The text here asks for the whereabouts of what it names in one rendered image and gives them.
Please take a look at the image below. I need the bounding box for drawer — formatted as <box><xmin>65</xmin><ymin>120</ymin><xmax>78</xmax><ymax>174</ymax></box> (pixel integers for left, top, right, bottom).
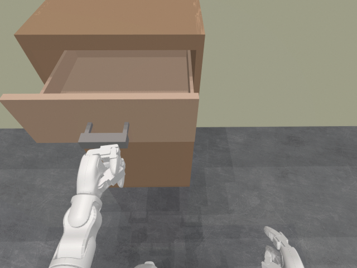
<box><xmin>0</xmin><ymin>50</ymin><xmax>199</xmax><ymax>143</ymax></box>

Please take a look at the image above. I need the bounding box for left robot forearm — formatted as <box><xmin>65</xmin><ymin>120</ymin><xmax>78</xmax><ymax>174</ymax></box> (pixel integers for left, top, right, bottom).
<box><xmin>49</xmin><ymin>193</ymin><xmax>102</xmax><ymax>268</ymax></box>

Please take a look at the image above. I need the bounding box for handle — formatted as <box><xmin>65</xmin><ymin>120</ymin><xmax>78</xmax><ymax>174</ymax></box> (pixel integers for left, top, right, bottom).
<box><xmin>78</xmin><ymin>122</ymin><xmax>129</xmax><ymax>149</ymax></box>

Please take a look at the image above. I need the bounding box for right robot hand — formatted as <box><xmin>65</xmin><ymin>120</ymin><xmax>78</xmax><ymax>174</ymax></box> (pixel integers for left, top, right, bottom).
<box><xmin>262</xmin><ymin>226</ymin><xmax>304</xmax><ymax>268</ymax></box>

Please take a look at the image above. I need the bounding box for left robot hand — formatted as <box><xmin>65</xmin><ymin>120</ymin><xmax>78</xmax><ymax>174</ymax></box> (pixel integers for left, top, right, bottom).
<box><xmin>76</xmin><ymin>144</ymin><xmax>126</xmax><ymax>199</ymax></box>

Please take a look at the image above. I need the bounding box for cabinet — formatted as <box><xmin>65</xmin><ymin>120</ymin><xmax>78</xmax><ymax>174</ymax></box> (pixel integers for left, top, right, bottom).
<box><xmin>14</xmin><ymin>0</ymin><xmax>205</xmax><ymax>188</ymax></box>

